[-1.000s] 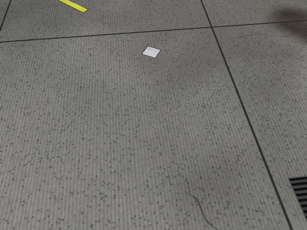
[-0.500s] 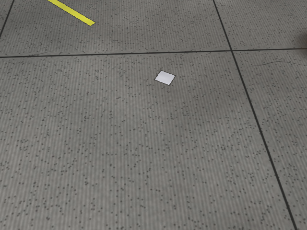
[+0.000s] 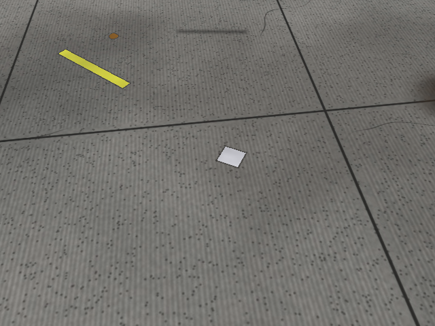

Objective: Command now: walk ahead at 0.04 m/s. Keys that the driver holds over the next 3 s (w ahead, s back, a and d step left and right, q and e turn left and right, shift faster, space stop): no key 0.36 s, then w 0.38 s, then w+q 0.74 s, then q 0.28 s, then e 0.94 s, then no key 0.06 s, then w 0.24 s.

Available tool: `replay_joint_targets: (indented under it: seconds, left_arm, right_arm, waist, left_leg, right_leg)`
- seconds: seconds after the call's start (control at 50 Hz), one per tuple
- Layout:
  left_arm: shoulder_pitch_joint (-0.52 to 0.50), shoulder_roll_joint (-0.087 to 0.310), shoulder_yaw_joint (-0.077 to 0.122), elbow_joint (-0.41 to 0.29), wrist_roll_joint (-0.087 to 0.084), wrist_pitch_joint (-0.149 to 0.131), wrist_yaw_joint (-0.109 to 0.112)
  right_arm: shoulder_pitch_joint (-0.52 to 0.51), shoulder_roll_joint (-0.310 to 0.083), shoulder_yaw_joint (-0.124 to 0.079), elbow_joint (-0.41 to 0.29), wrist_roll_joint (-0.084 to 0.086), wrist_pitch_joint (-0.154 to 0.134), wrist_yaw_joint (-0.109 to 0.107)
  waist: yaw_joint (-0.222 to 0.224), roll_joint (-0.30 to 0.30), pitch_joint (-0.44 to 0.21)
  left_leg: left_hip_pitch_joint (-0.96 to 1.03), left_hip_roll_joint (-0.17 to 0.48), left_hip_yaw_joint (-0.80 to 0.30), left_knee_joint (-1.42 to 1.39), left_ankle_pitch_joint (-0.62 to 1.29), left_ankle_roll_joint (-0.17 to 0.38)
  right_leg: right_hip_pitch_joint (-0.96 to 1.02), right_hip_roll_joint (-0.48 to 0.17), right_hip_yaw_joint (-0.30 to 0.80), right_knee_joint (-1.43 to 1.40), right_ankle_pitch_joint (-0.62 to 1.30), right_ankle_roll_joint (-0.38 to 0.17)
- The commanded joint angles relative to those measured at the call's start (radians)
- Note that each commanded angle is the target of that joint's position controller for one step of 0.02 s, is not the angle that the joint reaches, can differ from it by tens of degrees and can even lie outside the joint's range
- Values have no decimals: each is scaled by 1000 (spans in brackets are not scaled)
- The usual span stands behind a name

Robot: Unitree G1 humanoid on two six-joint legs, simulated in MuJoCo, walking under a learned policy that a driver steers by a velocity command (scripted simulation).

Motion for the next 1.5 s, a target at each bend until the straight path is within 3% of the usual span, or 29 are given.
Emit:
replay_joint_targets:
  seconds: [0.02, 0.36, 0.4, 0.42, 0.46, 0.48, 0.52, 0.58, 0.64, 0.66, 0.68, 0.7, 0.72, 0.76, 0.82, 0.92, 1.06, 1.12, 1.16, 1.18, 1.2, 1.22, 1.24, 1.26, 1.28, 1.3, 1.34, 1.4, 1.5]
  left_arm:
    - [3, 114, 18, -17, -4, -13, 4]
    - [-11, 99, 12, 36, -3, 13, 12]
    - [12, 89, 11, 54, -9, 17, 12]
    - [9, 92, 14, 53, -15, 16, 12]
    - [-48, 78, 12, 18, -18, -5, 8]
    - [-74, 66, 9, 0, -23, -19, 1]
    - [-102, 75, 14, -21, -34, -43, -13]
    - [-89, 81, 20, -23, -42, -66, -29]
    - [116, 64, 32, 69, -31, -66, -34]
    - [214, 83, 44, 98, -29, -61, -33]
    - [333, 159, 64, 112, -23, -64, -25]
    - [421, 250, 69, 116, -16, -77, -36]
    - [348, 202, 46, 105, -5, -95, -40]
    - [189, 124, 16, 49, -8, -111, -47]
    - [170, 80, -3, 38, 5, -107, -42]
    - [232, 118, 2, 38, 20, -103, -9]
    - [302, 134, 11, 27, -1, -88, 3]
    - [271, 182, 25, -2, -5, -70, 11]
    - [230, 214, 32, -30, -4, -54, 16]
    - [211, 218, 31, -52, -4, -61, 14]
    - [288, 69, -9, -94, 23, -87, -9]
    - [238, 79, -17, -140, -24, -141, -28]
    - [111, 146, 4, -176, -59, -169, -36]
    - [72, 158, 5, -193, -58, -177, -32]
    - [70, 161, 14, -183, -36, -171, -20]
    - [97, 171, 26, -182, -20, -154, -14]
    - [114, 151, 31, -202, -5, -124, -12]
    - [-1, 127, 23, -259, 17, -106, -3]
    - [-197, 106, 6, -325, 2, -113, -16]
  right_arm:
    - [31, -101, -22, -20, 4, -1, -4]
    - [64, -94, -19, 39, 6, 12, -13]
    - [97, -102, -24, 59, 13, 16, -15]
    - [98, -130, -33, 56, 21, 18, -17]
    - [153, -178, -50, 56, 33, 6, -20]
    - [167, -205, -60, 59, 36, -6, -21]
    - [172, -182, -59, 52, 22, -36, -18]
    - [123, -168, -59, 26, 38, -53, -6]
    - [89, -179, -62, 18, 47, -40, 5]
    - [75, -162, -55, 12, 43, -42, 6]
    - [43, -94, -36, -10, 30, -46, 10]
    - [39, -35, -24, -59, 31, -63, 5]
    - [10, -77, -33, -71, 60, -77, 6]
    - [5, -109, -41, -66, 67, -89, 15]
    - [37, -103, -55, -39, 50, -68, 19]
    - [-89, -50, -46, -94, 43, -49, 34]
    - [-294, -28, -20, -201, 38, -49, 80]
    - [-263, -74, -40, -231, 39, -51, 98]
    - [-23, -163, -85, -187, 43, -44, 97]
    - [133, -229, -120, -156, 43, -35, 79]
    - [194, -311, -132, -147, 38, -29, 59]
    - [229, -296, -118, -157, 23, -34, 57]
    - [203, -228, -102, -150, 15, -44, 52]
    - [120, -175, -88, -169, 23, -57, 53]
    - [30, -143, -76, -195, 23, -66, 58]
    - [-22, -124, -68, -214, 16, -70, 57]
    - [-29, -137, -66, -223, 19, -68, 47]
    - [32, -191, -79, -225, 21, -68, 23]
    - [133, -203, -85, -217, 33, -52, 11]
  waist:
    - [-3, -58, -60]
    - [3, -9, -8]
    - [-1, 11, -5]
    - [-6, 43, 28]
    - [-36, 130, 107]
    - [-44, 166, 145]
    - [-46, 141, 176]
    - [-19, 95, 129]
    - [73, 81, 48]
    - [117, 48, 20]
    - [159, -167, -11]
    - [153, -372, -72]
    - [114, -236, -27]
    - [52, -106, 62]
    - [17, -106, 64]
    - [34, -61, 87]
    - [74, -50, 141]
    - [13, -113, 66]
    - [-118, -153, -75]
    - [-198, -111, -155]
    - [-103, 166, -274]
    - [-111, 169, -424]
    - [-134, 109, -286]
    - [-91, 25, -178]
    - [-34, -57, -108]
    - [9, -57, -81]
    - [48, -26, -45]
    - [24, 8, -4]
    - [-64, 60, 6]
  left_leg:
    - [1, 62, -51, -50, 194, 14]
    - [-5, 74, -55, -65, 161, 1]
    - [-12, 67, -61, -92, -111, 21]
    - [-31, 89, -103, -119, -306, 51]
    - [-22, 247, -327, -253, -580, 143]
    - [-30, 342, -455, -308, -610, 196]
    - [29, 412, -531, -327, -490, 231]
    - [73, 336, -369, -283, -288, 165]
    - [-168, 206, -175, -153, -185, 119]
    - [-230, 172, -130, -38, -90, 95]
    - [-348, 85, -11, 322, -38, 23]
    - [-561, -35, -30, 625, -306, -9]
    - [-654, 32, -146, 800, -299, 15]
    - [-700, 120, -148, 812, -83, 57]
    - [-557, 156, -146, 653, 77, 48]
    - [-594, 110, -155, 433, 251, 18]
    - [-537, 85, -21, 177, 306, 54]
    - [-397, 8, 64, 168, 168, 105]
    - [-86, -64, 82, 132, 139, 156]
    - [210, -19, -43, 85, 150, 200]
    - [579, 256, -550, 70, 84, 357]
    - [680, 388, -968, -158, -70, 460]
    - [601, 340, -818, -193, -43, 381]
    - [435, 294, -662, -195, 36, 335]
    - [249, 250, -557, -212, 138, 304]
    - [121, 214, -480, -231, 204, 290]
    - [-23, 187, -424, -263, 245, 290]
    - [-129, 145, -343, -285, 288, 278]
    - [-125, 85, -308, -217, 244, 194]
  right_leg:
    - [91, -40, 39, -47, 301, -58]
    - [101, -10, 13, -59, 226, -51]
    - [80, 32, -31, -31, -30, -55]
    - [20, 60, -62, 15, -205, -60]
    - [-151, 72, -98, 171, -277, -68]
    - [-203, 41, -77, 271, -232, -79]
    - [-344, -26, -10, 417, -283, -100]
    - [-290, -54, -18, 252, -260, -112]
    - [171, 73, -158, 51, -6, -77]
    - [285, 73, -133, 29, -13, -83]
    - [383, -122, 160, -118, -117, -151]
    - [484, -340, 651, -322, -242, -311]
    - [424, -382, 724, -339, -395, -344]
    - [325, -304, 477, -336, -327, -255]
    - [227, -208, 183, -363, 7, -169]
    - [231, -187, -7, -391, 254, -168]
    - [334, -219, -174, -369, 415, -148]
    - [414, -241, -220, -186, 939, -128]
    - [367, -227, -232, 142, 1129, -104]
    - [155, -190, -227, 407, 922, -68]
    - [-283, -7, -185, 819, -74, -12]
    - [-452, 103, 52, 1025, -337, -16]
    - [-565, 31, 111, 1016, -256, -51]
    - [-549, -20, 101, 924, -165, -67]
    - [-472, -55, 91, 833, -123, -60]
    - [-386, -83, 96, 769, -102, -49]
    - [-318, -101, 82, 666, -101, -20]
    - [-318, -82, 39, 451, 47, 26]
    - [-224, 20, 12, 69, 344, 28]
